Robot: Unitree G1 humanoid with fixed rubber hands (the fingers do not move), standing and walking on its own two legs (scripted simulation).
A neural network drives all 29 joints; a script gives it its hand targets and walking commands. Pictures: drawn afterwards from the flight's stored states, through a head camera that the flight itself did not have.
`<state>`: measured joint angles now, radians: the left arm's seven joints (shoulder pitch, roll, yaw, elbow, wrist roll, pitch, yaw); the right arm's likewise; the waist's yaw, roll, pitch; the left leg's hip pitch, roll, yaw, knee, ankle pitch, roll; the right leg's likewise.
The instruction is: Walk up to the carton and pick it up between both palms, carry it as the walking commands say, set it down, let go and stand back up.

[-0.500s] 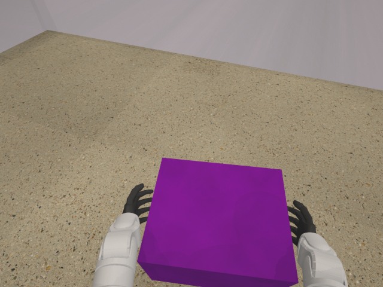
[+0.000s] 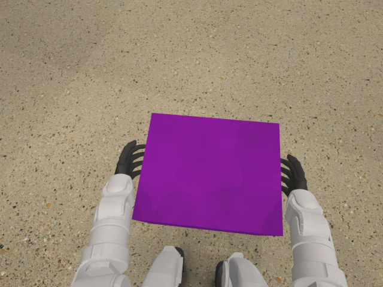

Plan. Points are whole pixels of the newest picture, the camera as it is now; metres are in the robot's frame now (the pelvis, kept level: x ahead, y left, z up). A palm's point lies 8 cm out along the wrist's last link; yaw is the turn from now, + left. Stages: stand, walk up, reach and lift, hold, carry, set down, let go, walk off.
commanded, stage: set down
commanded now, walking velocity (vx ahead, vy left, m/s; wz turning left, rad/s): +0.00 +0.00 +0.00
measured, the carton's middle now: (208, 179) +0.37 -0.01 -0.13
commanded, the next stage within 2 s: none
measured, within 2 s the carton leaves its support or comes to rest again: neither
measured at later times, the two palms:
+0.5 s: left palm (133, 176) +0.38 +0.19 -0.16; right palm (273, 191) +0.34 -0.18 -0.16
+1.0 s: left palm (145, 171) +0.42 +0.18 -0.24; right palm (267, 188) +0.38 -0.19 -0.25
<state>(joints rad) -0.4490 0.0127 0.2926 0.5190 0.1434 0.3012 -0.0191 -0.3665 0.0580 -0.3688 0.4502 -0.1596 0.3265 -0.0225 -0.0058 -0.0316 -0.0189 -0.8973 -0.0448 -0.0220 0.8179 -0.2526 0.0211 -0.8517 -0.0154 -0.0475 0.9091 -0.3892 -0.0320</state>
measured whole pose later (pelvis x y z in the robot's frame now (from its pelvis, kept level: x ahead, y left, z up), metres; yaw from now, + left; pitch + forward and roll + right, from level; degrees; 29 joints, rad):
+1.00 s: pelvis -0.04 +0.01 -0.14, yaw -2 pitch +42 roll +0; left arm -0.83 0.11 0.32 0.54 0.14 0.34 -0.01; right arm -0.72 -0.01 -0.41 0.46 -0.15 0.35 -0.06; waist -0.01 -0.03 -0.07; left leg -1.76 -0.03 -0.02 1.43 -0.40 0.01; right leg -1.70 0.00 -0.05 1.50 -0.53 -0.03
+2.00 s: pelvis -0.09 +0.02 -0.28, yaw -3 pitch +32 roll -1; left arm -1.39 0.37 0.32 0.61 0.02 0.44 0.02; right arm -1.30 -0.18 -0.33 0.48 0.01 0.44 -0.18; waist -0.01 -0.04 0.53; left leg -2.05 -0.02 0.00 1.91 -0.41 0.01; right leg -1.97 0.00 -0.05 1.99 -0.57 -0.03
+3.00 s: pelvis -0.06 +0.02 -0.34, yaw -4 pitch +33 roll -1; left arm -1.49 0.43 0.28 0.89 0.02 0.30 0.03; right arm -1.41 -0.27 -0.24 0.82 0.07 0.29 -0.13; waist -0.01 -0.07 0.52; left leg -2.18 -0.01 0.00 2.16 -0.55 0.02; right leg -2.09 0.02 -0.05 2.23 -0.71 -0.03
